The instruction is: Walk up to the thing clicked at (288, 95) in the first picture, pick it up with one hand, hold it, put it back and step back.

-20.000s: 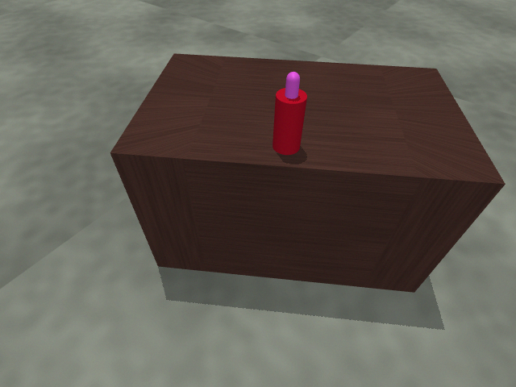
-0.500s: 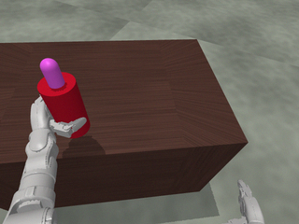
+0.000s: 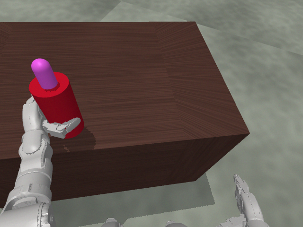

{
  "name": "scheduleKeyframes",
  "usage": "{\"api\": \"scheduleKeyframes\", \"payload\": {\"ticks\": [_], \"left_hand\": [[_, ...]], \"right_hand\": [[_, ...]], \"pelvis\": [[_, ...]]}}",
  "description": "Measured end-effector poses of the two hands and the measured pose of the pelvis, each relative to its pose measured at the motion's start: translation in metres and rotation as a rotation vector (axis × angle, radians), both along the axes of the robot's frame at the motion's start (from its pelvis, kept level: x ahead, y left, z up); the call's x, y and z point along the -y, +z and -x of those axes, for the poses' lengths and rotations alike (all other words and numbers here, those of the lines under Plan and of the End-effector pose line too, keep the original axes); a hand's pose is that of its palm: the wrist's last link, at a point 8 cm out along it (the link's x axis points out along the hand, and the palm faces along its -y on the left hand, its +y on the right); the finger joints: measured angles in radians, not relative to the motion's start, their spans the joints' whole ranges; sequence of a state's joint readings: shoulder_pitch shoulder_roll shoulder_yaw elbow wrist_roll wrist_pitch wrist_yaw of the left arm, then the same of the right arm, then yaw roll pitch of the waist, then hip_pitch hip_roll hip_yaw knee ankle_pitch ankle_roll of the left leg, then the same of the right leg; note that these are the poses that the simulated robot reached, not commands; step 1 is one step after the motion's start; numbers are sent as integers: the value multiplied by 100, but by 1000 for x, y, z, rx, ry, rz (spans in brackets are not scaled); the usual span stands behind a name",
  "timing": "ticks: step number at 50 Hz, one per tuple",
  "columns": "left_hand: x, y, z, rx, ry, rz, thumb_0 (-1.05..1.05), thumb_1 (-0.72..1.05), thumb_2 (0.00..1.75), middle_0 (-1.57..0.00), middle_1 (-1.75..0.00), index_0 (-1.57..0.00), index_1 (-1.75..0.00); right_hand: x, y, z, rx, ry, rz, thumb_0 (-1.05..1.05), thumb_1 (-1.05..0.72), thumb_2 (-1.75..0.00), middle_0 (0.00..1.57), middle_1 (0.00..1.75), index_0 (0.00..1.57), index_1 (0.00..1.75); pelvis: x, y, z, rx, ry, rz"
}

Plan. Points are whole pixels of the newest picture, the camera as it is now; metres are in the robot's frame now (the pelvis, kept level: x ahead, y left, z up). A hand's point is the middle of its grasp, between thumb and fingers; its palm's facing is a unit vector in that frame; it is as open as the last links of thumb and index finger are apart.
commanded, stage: lower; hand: left
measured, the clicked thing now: (56, 99) +0.43 +0.21 +0.08
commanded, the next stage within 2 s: loosen in 0.76 s
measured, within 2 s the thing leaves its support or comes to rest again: rests again in 0.50 s
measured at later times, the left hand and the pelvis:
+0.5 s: hand (64, 117) +0.43 +0.21 +0.00, palm faces +0.21 -0.98 +0.01, open 11.2 cm; pelvis +0.00 +0.01 -0.02, yaw +0 degrees
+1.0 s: hand (63, 119) +0.43 +0.22 -0.01, palm faces +0.24 -0.97 +0.02, open 11.2 cm; pelvis -0.01 +0.00 -0.04, yaw +0 degrees
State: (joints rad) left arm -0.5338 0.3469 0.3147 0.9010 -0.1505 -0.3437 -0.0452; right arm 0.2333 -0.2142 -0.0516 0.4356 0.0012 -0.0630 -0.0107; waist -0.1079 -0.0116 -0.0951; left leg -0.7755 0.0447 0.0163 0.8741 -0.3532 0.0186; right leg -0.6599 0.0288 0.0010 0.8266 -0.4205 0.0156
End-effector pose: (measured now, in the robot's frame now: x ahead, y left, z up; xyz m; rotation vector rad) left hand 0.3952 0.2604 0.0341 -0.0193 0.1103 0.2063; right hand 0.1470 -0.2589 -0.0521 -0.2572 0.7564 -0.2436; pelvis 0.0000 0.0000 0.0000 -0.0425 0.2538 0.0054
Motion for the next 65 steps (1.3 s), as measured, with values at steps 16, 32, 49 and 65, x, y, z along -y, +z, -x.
{"api": "scheduleKeyframes", "payload": {"ticks": [16, 32, 49, 65], "left_hand": [[-6, -15, -10, 48, -4, -14, -1, -56, 111, -64, -97, -66, -99], [-4, -39, -4, 57, 21, -13, -1, -55, 111, -64, -98, -66, -99], [-5, -44, -4, 72, 29, -13, -1, -55, 109, -65, -95, -68, -97], [-4, -38, -10, 99, 13, -16, -1, -60, 40, -61, -57, -63, -57]], "right_hand": [[-6, 3, -4, 18, 35, 21, -1, 47, -7, 5, 5, 6, 5], [-6, 9, -4, 35, 62, 51, -1, 48, -7, 5, 5, 6, 5], [-8, 5, 3, 53, 92, 40, -1, 49, -7, 5, 5, 6, 5], [-8, 5, 11, 50, 90, 49, -1, 49, -6, 6, 5, 6, 5]], "pelvis": [[-4, -14, -4, -40, 6, 15], [-2, -25, 0, -62, 6, 15], [3, -35, 8, -81, 9, 16], [3, -39, 12, -91, 7, 17]]}}
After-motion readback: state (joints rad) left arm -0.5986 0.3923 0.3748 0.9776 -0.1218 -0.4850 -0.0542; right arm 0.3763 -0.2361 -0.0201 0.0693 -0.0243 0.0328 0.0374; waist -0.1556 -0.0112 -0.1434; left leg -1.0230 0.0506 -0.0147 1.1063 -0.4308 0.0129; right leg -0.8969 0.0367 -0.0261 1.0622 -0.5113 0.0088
